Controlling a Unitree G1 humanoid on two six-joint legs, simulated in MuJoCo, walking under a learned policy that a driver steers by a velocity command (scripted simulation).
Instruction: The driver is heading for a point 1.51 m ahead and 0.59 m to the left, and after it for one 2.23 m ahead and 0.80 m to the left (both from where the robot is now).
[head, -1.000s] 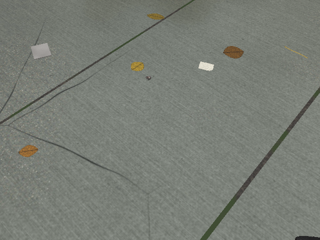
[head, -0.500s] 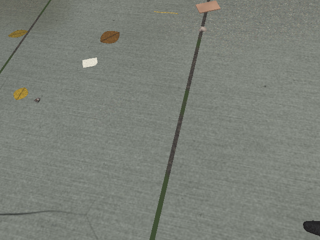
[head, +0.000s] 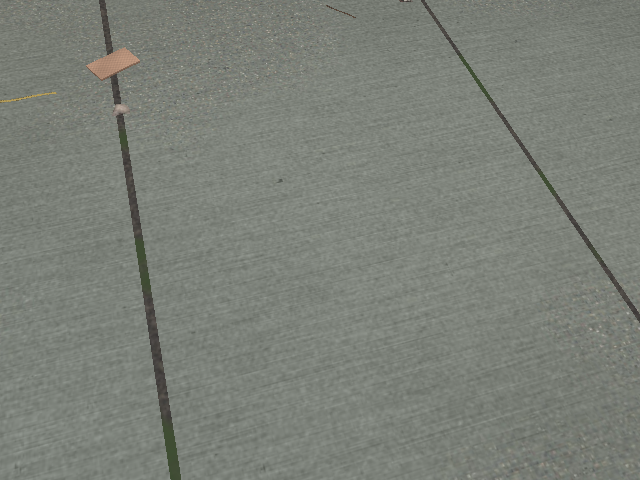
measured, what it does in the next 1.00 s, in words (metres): walks ahead, turning left: right foot, then left foot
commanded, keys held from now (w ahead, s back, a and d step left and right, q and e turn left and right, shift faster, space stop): shift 0.04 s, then q+shift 0.60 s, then w+q+shift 0.36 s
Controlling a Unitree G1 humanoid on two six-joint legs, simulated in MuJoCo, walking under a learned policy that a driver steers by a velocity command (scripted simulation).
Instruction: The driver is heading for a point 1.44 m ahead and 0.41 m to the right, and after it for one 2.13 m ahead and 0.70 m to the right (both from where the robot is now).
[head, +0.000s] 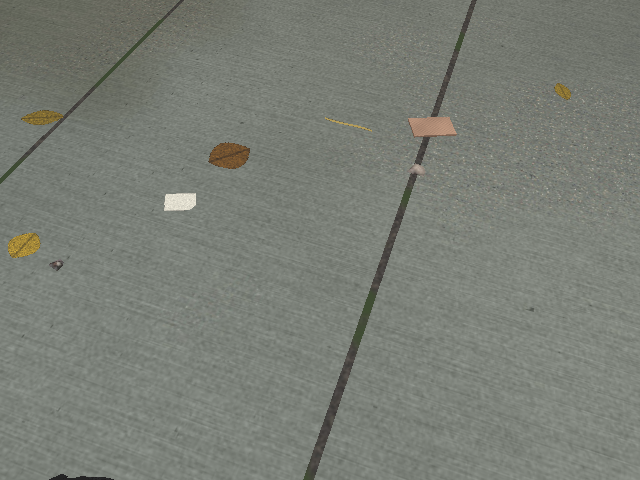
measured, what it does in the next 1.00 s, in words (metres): walks ahead, turning right: right foot, then left foot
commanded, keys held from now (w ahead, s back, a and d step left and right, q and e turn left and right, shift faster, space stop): w+q+shift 0.02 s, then w+shift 0.16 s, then w+e+shift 0.82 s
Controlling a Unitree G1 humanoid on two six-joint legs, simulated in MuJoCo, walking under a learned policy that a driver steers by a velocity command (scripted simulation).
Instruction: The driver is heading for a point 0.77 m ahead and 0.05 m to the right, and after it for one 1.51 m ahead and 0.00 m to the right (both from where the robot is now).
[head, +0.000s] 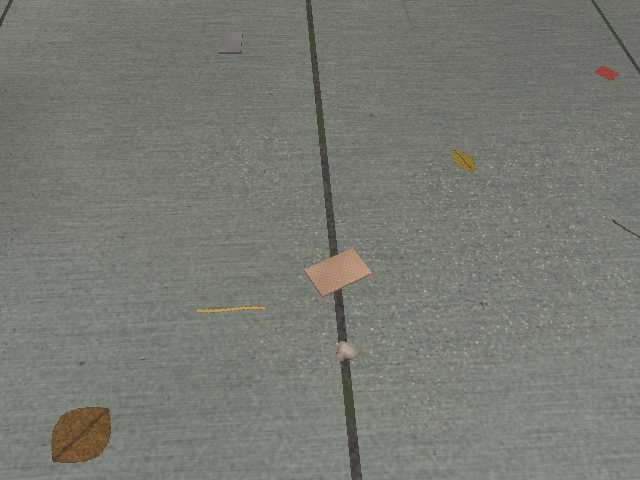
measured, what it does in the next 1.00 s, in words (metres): walks ahead, turning right: left foot, then right foot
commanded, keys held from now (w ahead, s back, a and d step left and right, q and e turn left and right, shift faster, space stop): w+e+shift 0.28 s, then e+shift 0.10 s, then shift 0.30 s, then q+shift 0.32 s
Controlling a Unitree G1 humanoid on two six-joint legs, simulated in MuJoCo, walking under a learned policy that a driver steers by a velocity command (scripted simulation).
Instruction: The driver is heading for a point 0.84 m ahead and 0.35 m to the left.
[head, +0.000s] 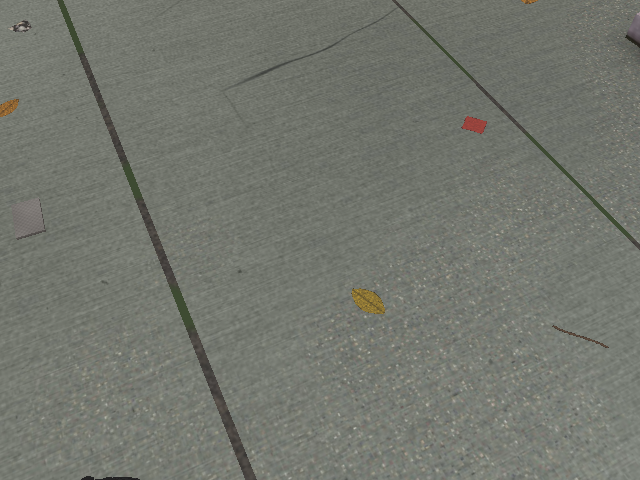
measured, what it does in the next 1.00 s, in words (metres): steps on the spot, turning left: left foot, then right foot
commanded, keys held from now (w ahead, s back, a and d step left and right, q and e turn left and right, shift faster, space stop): q+shift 0.70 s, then shift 0.18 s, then e+shift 0.12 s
